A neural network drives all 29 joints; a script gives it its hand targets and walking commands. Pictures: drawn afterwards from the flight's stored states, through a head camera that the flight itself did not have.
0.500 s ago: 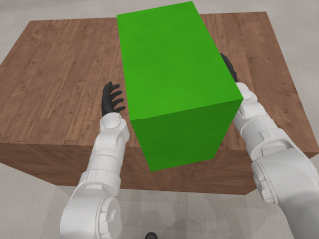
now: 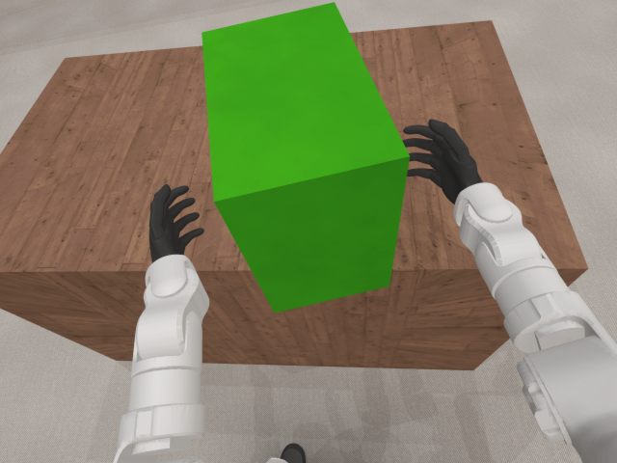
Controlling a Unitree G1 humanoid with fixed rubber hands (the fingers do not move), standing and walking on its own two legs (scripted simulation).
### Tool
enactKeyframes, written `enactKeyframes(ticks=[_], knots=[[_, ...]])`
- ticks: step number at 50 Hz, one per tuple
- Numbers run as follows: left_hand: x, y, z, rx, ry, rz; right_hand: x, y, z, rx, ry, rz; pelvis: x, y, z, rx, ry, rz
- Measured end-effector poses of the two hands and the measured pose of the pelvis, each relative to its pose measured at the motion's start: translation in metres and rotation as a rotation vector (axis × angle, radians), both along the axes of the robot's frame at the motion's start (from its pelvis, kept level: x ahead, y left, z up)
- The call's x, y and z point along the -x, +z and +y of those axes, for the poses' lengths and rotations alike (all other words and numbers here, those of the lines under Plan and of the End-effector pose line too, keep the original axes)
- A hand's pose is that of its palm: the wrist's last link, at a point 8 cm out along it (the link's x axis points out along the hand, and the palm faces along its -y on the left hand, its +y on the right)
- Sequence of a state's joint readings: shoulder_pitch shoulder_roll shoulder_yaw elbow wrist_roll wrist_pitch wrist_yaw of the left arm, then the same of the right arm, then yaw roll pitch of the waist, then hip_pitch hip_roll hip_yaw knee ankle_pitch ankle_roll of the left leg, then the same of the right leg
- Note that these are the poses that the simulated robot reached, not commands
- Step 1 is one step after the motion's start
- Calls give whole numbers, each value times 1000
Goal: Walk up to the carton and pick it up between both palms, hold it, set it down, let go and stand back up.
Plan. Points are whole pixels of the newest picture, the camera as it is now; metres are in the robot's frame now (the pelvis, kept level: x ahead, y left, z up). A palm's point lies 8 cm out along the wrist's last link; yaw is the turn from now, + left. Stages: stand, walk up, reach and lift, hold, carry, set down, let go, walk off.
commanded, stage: set down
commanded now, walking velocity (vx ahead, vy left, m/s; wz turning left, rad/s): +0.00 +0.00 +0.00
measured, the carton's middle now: (302, 168) +0.51 +0.10 +0.05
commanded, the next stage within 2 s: none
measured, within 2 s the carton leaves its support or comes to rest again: neither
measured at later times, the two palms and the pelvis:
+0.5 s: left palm (153, 263) +0.32 +0.24 +0.09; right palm (445, 215) +0.45 -0.10 +0.04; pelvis -0.01 +0.01 -0.01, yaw +1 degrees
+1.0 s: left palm (147, 316) +0.26 +0.23 +0.07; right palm (485, 253) +0.40 -0.14 +0.03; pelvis -0.02 +0.01 -0.01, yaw +2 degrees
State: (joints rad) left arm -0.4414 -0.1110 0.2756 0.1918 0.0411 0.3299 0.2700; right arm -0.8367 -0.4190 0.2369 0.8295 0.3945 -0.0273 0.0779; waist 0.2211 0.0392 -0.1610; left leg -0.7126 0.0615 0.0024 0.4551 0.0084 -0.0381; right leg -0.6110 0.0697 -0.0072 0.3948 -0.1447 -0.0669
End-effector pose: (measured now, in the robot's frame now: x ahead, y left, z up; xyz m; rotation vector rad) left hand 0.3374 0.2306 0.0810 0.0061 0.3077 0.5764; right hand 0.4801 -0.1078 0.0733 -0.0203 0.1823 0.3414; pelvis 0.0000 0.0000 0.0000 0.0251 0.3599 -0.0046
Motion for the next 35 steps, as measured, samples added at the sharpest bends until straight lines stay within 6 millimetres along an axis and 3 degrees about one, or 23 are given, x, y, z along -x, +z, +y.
enactKeyframes(ticks=[7, 13, 16, 21, 25, 31, 35], knots=[[16, -11, -4, 50, -25, -11, 19, -21, -9, 101, -22, 128, 12, -8, -3, 38, 24, -42], [21, -26, 3, 103, 6, -1, 15, 2, 9, 104, 14, 56, 15, -9, -2, 38, 24, -47], [20, -25, 8, 109, 18, -13, 12, 5, 12, 109, 7, 51, 14, -8, 0, 39, 26, -45], [17, -3, 12, 78, 2, -89, 15, -17, 10, 114, -18, 120, 12, -8, 6, 40, 30, -43], [22, 10, 9, 51, -18, -143, 30, -34, 10, 85, 13, 112, 11, -8, 8, 40, 31, -43], [41, -8, 8, 48, -7, -58, 54, -57, -6, 76, 35, 134, 13, -8, 7, 40, 34, -49], [54, -16, 7, 43, 4, -21, 58, -54, -17, 74, 27, 92, 16, -8, 6, 41, 38, -54]])
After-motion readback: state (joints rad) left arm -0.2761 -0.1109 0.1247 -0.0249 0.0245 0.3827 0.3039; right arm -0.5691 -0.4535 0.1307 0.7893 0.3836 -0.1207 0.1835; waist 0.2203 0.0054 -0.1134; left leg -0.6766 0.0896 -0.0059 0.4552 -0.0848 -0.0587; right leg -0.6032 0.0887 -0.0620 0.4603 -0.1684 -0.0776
